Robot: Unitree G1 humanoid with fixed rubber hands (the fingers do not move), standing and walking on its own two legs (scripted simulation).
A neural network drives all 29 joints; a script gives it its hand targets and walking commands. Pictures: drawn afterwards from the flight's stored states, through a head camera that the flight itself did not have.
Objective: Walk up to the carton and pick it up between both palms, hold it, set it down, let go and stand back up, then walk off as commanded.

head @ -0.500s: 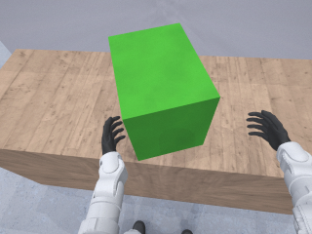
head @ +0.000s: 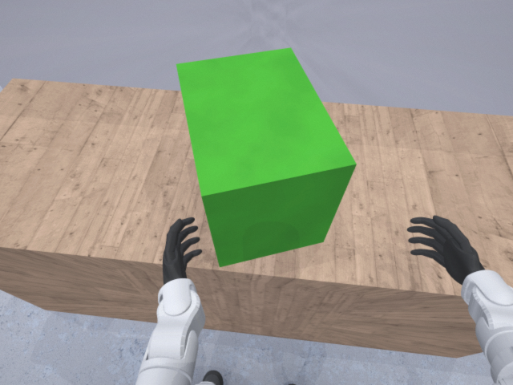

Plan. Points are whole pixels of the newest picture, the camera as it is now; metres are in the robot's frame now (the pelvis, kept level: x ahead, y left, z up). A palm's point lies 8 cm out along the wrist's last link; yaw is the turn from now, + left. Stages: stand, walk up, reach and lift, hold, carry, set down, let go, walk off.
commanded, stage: set down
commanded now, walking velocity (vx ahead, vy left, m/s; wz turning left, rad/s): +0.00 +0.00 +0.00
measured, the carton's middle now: (254, 159) +0.51 +0.08 +0.00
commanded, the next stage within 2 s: none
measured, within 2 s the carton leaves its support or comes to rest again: neither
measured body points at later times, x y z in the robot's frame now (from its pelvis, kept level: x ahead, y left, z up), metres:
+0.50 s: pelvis +0.02 +0.00 +0.00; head +0.05 +0.01 +0.45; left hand +0.23 +0.19 -0.02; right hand +0.26 -0.28 -0.03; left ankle +0.05 +0.17 -0.73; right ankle +0.04 -0.09 -0.73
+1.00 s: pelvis +0.03 +0.01 +0.00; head +0.08 +0.03 +0.45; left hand +0.24 +0.20 -0.04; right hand +0.27 -0.25 -0.04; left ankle +0.05 +0.17 -0.73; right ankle +0.04 -0.09 -0.73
